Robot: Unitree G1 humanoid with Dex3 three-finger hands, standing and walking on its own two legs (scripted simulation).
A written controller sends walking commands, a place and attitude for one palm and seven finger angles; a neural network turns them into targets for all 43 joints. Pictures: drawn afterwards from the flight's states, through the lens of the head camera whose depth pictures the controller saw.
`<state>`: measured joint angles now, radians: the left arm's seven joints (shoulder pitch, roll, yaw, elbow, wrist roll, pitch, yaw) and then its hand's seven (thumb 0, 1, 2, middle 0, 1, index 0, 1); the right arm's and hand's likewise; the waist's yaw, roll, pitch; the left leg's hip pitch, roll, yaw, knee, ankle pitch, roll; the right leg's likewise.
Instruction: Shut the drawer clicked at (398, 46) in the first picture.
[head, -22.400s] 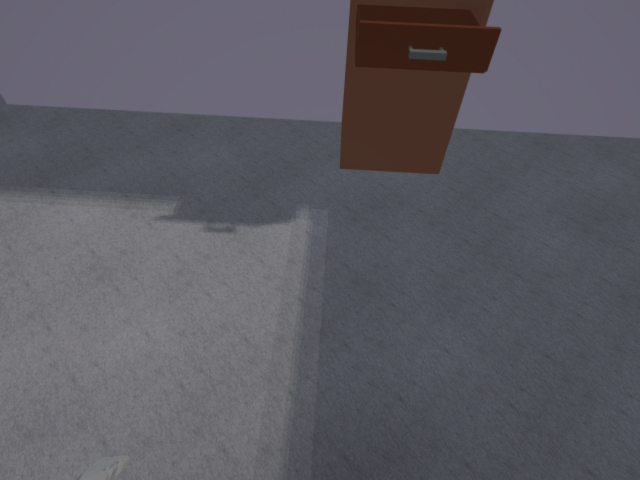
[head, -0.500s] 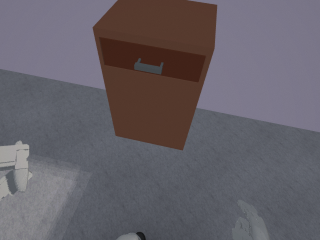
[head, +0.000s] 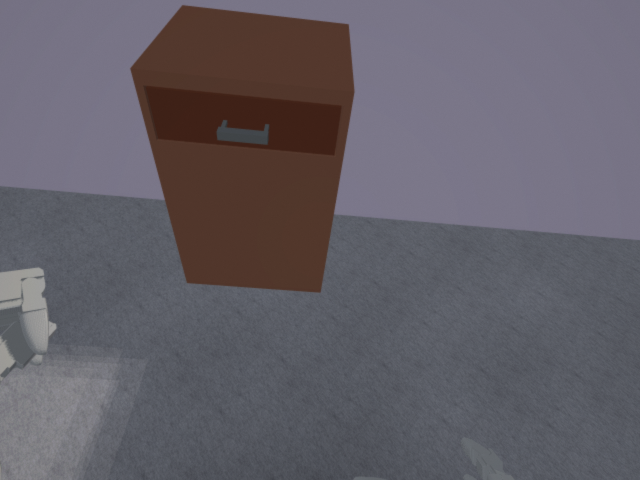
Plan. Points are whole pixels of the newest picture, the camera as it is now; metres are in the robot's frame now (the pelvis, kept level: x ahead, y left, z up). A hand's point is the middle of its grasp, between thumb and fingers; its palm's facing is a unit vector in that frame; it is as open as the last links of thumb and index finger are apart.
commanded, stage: stop stepping back and stand still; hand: left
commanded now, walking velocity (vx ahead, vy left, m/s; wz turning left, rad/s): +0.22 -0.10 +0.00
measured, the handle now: (244, 130) +0.89 +0.18 -0.06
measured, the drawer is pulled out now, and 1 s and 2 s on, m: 0.00 0.00 0.00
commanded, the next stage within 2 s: let the arm hang, fingers relaxed in 0.26 s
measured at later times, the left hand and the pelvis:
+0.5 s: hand (136, 412) +0.21 +0.22 -0.02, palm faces +0.20 -0.90 -0.39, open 3.1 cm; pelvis +0.01 -0.01 -0.02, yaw +2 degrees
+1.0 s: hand out of the picture -0.01 +0.18 -0.17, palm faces +0.07 -0.97 -0.24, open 5.9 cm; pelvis +0.02 -0.01 +0.00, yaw +3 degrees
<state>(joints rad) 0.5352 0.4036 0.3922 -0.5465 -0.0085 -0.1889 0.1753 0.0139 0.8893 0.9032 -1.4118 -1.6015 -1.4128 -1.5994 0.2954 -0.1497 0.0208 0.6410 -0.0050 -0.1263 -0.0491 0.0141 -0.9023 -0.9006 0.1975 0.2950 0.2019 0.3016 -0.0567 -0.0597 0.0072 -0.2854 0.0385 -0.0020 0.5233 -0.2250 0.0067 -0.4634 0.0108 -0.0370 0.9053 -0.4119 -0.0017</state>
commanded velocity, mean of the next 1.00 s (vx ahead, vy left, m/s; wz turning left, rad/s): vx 0.02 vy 0.01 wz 0.00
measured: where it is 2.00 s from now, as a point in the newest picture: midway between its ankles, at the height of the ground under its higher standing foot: outside the picture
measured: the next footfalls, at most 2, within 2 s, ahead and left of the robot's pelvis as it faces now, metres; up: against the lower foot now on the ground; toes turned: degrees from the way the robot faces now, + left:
right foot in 0.10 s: +0.06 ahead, -0.12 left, +0.00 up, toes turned +0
